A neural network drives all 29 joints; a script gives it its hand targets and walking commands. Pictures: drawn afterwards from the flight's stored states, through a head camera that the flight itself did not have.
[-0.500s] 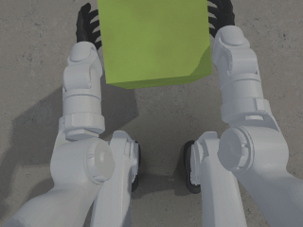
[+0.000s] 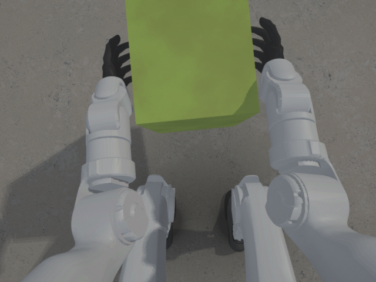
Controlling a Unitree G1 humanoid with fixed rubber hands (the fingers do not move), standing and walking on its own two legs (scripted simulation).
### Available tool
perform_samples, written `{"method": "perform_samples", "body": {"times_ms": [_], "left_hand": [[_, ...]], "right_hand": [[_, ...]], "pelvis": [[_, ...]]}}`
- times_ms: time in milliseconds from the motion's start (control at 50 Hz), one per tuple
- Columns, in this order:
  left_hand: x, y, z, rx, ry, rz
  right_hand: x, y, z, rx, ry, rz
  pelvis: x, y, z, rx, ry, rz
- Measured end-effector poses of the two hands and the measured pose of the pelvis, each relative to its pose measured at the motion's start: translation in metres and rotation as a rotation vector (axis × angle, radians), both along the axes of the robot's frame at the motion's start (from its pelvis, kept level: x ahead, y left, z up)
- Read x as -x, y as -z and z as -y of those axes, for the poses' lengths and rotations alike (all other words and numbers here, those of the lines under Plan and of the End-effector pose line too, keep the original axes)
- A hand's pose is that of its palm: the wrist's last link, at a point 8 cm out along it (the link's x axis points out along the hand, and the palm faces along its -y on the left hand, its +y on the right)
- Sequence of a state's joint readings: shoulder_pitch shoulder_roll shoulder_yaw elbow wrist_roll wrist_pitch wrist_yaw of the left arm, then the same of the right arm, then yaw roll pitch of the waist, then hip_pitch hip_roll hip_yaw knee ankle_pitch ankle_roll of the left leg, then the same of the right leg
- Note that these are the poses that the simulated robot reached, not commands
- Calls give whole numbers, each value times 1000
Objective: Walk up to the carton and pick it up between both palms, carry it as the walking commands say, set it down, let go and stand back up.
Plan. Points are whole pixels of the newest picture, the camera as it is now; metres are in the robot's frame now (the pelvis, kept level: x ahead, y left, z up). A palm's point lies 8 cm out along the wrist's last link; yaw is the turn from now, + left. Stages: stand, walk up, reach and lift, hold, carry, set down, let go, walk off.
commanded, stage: reach and lift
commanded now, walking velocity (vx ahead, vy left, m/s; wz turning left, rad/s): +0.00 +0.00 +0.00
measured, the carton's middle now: (192, 77) +0.52 +0.02 -0.14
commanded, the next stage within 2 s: none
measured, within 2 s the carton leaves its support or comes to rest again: neither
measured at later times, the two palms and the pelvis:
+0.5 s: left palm (97, 75) +0.47 +0.16 +0.01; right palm (289, 54) +0.50 -0.12 +0.01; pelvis +0.01 +0.00 +0.06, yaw +0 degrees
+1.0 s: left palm (71, 68) +0.45 +0.16 +0.09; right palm (320, 41) +0.47 -0.13 +0.09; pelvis +0.03 +0.00 +0.12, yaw +0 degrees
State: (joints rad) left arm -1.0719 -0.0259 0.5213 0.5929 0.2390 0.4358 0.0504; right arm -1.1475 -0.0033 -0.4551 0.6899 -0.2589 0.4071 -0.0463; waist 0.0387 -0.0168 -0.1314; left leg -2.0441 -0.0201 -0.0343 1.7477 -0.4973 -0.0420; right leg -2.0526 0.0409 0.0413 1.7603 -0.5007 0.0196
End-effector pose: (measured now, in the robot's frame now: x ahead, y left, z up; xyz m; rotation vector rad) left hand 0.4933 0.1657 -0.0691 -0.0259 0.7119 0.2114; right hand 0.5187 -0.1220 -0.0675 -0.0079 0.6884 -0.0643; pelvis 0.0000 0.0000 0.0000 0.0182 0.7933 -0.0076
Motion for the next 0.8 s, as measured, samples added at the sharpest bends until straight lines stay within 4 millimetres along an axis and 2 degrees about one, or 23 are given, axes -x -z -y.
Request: {"method": "perform_samples", "body": {"times_ms": [800], "left_hand": [[34, -125, 2, 5, -4, -2]], "right_hand": [[35, -125, 3, -4, 6, -3]], "pelvis": [[-23, -96, 2, 4, 2, 123]]}}
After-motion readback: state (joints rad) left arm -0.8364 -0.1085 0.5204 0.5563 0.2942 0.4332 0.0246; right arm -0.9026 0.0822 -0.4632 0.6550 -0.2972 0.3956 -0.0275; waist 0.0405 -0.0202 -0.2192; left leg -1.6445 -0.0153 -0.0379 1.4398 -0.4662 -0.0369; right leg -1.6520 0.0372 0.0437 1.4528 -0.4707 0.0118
